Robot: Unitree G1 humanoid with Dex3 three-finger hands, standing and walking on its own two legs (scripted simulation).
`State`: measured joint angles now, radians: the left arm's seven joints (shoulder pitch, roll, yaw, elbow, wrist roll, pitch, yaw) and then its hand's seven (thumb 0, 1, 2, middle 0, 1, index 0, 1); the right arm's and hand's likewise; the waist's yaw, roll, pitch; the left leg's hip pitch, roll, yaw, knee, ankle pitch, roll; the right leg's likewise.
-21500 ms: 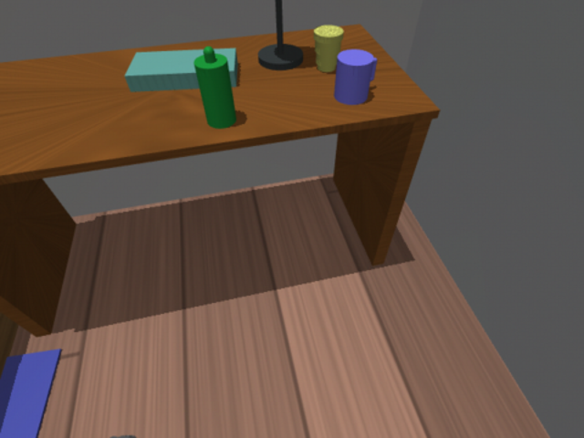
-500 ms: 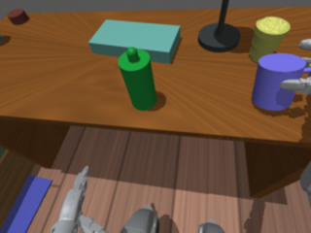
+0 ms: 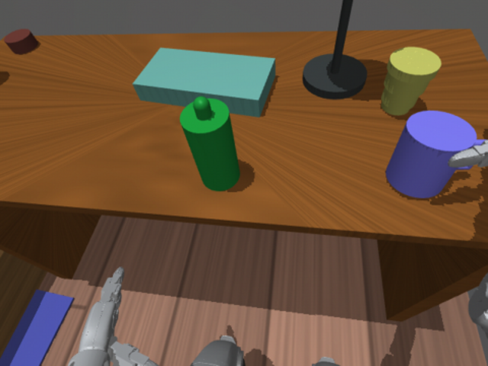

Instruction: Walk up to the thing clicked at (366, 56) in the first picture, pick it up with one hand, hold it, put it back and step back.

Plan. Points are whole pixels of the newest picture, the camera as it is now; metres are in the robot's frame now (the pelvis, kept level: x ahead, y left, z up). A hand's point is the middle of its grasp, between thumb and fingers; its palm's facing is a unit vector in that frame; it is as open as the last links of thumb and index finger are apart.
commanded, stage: withdraw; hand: right
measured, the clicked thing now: (437, 155) +0.45 -0.23 +0.08
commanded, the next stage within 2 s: rise in 0.10 s
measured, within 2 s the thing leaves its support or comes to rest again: neither
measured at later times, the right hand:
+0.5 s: hand out of the picture +0.45 -0.38 +0.18, palm faces +0.47 +0.84 -0.26, open 17.5 cm
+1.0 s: hand out of the picture +0.25 -0.29 +0.17, palm faces +0.45 +0.81 -0.39, open 17.6 cm
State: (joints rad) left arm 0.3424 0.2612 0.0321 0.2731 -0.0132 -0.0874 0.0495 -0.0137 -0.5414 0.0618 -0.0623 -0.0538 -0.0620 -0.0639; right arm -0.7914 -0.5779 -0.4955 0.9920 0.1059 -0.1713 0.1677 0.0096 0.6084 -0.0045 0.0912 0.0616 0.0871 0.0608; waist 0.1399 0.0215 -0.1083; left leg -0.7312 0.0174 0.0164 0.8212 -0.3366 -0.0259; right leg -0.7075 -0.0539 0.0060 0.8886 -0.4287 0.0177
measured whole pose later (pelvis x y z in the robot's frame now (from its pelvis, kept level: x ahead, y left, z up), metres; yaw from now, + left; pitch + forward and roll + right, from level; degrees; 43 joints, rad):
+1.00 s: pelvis +0.03 +0.01 +0.04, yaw -2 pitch +1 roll +0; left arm 0.31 0.24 0.14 0.47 -0.04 -0.01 0.04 -0.01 -0.52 0.06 -0.05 -0.04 -0.06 -0.04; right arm 0.26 -0.38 -0.38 -0.14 0.07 -0.04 -0.04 -0.02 0.60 -0.04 0.07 0.06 0.06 0.06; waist -0.05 -0.05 -0.04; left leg -0.27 0.03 0.03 0.54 -0.28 -0.02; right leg -0.24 -0.04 0.01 0.55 -0.33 0.02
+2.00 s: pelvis +0.00 +0.01 +0.05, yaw -2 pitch -3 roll +0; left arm 0.18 0.18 0.04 0.66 0.00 -0.16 0.06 0.00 0.55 0.75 -0.18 -0.25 -0.19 -0.25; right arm 0.43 -0.20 -0.10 0.24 0.01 -0.21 -0.03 -0.01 0.55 -0.06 0.06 0.05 0.06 0.05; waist -0.02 -0.01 0.07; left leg -0.19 0.04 0.05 0.44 -0.19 -0.01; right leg -0.15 -0.02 0.02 0.43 -0.22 0.03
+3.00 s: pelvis +0.01 +0.01 +0.05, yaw +0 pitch -4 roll -1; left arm 0.18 0.39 0.00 1.03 0.03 0.01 -0.01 0.00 0.90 0.90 -0.20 -0.29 -0.21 -0.29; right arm 0.19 -0.39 0.01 1.04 -0.02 -0.02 -0.01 -0.01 0.55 -0.05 0.06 0.05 0.05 0.05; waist 0.00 -0.02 0.03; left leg -0.17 0.03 0.01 0.44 -0.21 -0.02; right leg -0.09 -0.03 -0.02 0.40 -0.24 0.03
